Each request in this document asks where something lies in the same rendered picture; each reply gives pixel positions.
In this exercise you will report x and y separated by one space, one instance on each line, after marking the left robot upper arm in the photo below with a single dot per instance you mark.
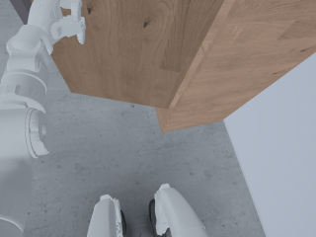
25 136

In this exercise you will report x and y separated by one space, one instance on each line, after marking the handle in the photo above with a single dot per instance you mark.
22 8

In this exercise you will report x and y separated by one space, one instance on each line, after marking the robot left forearm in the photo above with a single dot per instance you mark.
25 79

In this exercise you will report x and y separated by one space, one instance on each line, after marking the cupboard door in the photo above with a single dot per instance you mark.
135 51

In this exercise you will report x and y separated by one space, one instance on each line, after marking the robot right foot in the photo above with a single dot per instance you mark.
153 220

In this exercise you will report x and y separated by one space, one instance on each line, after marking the robot right shin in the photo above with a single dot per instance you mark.
161 222

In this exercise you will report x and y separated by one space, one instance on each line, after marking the robot left hand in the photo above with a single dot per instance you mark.
47 15

